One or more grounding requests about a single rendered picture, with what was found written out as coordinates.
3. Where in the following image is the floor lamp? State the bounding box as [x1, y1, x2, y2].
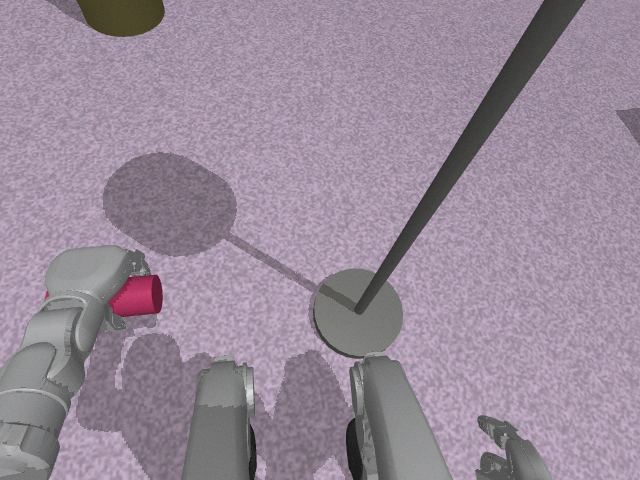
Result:
[313, 0, 586, 359]

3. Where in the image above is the can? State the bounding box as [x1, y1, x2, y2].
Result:
[45, 275, 163, 317]

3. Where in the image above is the right robot foot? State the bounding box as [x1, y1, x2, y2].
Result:
[346, 418, 363, 480]

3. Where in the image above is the left robot arm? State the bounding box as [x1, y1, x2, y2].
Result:
[0, 291, 105, 480]

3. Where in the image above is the left robot hand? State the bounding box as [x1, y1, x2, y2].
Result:
[45, 245, 151, 332]

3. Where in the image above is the right robot hand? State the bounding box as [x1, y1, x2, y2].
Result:
[475, 415, 552, 480]

